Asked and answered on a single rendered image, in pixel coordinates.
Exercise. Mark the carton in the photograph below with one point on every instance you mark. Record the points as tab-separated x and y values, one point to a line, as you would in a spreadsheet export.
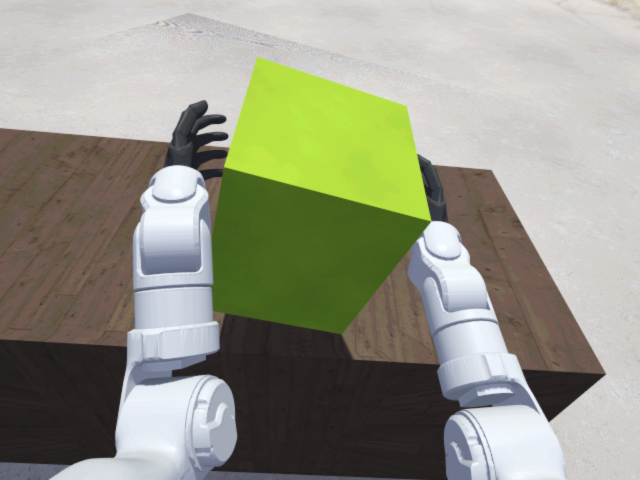
321	197

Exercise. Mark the left robot forearm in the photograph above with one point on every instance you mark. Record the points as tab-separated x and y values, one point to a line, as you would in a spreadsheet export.
172	278

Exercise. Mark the right robot upper arm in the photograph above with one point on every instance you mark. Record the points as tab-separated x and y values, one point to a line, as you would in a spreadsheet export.
501	443

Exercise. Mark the pedestal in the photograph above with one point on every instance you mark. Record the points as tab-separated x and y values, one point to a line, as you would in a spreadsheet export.
364	403

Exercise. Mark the left robot hand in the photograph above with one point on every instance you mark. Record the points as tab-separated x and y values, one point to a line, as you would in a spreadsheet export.
185	141

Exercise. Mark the left robot upper arm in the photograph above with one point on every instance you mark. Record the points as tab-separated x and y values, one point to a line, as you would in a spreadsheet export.
171	428

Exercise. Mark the right robot forearm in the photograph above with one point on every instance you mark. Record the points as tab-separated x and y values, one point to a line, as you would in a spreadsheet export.
475	366

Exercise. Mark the right robot hand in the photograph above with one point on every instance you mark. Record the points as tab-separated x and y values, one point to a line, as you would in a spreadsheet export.
434	191

